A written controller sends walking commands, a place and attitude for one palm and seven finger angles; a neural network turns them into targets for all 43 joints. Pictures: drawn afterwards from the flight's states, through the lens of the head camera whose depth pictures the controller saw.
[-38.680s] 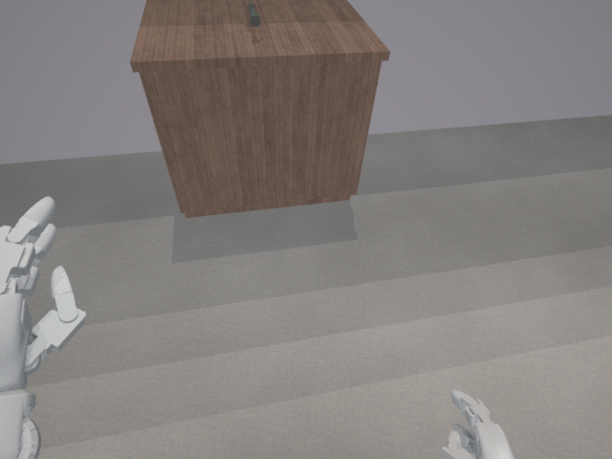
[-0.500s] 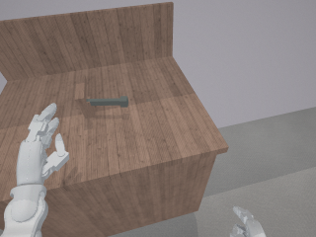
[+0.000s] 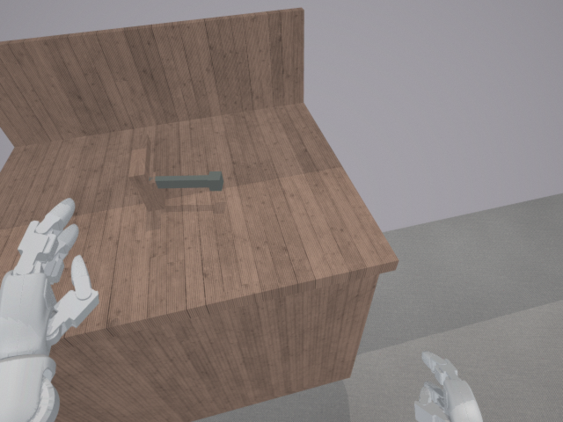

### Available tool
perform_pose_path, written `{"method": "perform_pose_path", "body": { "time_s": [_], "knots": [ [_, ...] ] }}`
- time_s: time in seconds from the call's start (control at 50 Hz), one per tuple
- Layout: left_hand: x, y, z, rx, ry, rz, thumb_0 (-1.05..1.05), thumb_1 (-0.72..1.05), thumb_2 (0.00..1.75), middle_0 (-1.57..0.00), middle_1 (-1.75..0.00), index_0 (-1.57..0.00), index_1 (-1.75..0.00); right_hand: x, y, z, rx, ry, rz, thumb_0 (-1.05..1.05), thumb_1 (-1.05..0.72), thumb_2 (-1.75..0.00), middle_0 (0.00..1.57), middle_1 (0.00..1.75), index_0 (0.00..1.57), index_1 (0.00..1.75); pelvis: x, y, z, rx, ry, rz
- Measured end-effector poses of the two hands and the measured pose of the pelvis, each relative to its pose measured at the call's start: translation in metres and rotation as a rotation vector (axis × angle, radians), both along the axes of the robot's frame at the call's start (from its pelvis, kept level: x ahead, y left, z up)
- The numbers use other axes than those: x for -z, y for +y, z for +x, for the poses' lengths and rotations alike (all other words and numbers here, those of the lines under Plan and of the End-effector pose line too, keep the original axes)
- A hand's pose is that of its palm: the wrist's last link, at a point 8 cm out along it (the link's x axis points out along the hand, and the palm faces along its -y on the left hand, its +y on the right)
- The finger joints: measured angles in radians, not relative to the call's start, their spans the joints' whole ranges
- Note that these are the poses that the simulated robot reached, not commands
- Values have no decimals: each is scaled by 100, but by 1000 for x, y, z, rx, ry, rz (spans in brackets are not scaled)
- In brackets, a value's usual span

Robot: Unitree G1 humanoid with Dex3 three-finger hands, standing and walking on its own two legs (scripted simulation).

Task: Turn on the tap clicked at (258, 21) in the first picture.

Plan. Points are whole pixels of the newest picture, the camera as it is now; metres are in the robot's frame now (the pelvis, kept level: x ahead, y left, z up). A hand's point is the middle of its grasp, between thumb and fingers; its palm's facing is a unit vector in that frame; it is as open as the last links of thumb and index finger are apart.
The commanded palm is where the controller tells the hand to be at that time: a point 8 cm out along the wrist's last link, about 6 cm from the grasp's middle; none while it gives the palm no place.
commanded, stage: step back with the hand held close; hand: left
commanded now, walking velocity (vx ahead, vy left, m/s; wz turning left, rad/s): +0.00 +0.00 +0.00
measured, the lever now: (215, 181) +0.53 +0.21 +0.04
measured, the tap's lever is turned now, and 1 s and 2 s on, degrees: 76 76 76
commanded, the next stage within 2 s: stop stepping back and stand still in 1.54 s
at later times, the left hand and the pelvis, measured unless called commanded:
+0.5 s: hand (83, 316) +0.18 +0.24 +0.15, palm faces +0.29 -0.82 -0.49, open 7.4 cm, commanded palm +0.13 +0.29 +0.17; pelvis -0.04 +0.01 -0.01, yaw -2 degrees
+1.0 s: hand (26, 368) +0.12 +0.27 +0.15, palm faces +0.42 -0.78 -0.46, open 7.4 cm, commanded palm +0.06 +0.31 +0.17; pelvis -0.09 +0.02 -0.02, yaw +1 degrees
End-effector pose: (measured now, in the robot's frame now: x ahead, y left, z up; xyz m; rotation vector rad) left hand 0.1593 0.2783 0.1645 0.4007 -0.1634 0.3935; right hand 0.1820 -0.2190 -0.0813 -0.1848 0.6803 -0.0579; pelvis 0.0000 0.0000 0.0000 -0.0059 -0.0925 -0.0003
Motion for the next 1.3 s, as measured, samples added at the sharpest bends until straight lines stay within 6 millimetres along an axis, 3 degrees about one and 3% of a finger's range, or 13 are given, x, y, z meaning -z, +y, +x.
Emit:
{"method": "perform_pose_path", "body": {
  "time_s": [0.18,0.34,0.58,0.76,0.94,1.14,1.2,1.3],
  "knots": [
    [-21,-1,5,30,-58,94,1,89,90,-21,-30,-21,-30,4,-6,-11,17,20,10,1,-90,-90,20,30,20,30,1,-4,-6,12,34,-7],
    [6,-6,6,98,90,89,1,89,90,-20,-30,-21,-30,10,-20,-40,102,76,-14,1,-90,-90,20,30,20,30,2,6,-19,37,80,5],
    [-6,13,-33,89,17,158,1,89,90,-21,-30,-22,-30,10,-14,-81,124,97,-53,1,-90,-90,20,30,20,30,8,17,-53,32,85,9],
    [7,24,-58,55,15,125,1,89,90,-21,-30,-21,-30,12,5,-102,93,85,-53,1,-90,-90,20,30,20,30,12,27,-74,18,89,-10],
    [-4,29,-77,16,-70,201,1,89,90,-21,-30,-21,-30,23,13,-108,51,84,-41,1,-90,-90,20,30,20,30,21,23,-86,-16,70,4],
    [16,25,-89,103,-42,104,1,89,90,-21,-30,-21,-30,16,13,-124,43,116,-95,1,-90,-90,20,30,20,30,23,31,-110,-50,118,2],
    [10,34,-98,95,-41,156,1,89,90,-21,-30,-22,-30,15,16,-132,52,108,-108,1,-90,-90,20,30,20,30,22,32,-120,-41,113,5],
    [-17,42,-116,27,-72,187,2,89,90,-21,-30,-22,-30,12,25,-149,57,100,-56,1,-90,-90,20,30,20,30,11,29,-127,6,133,-10]
  ]
}}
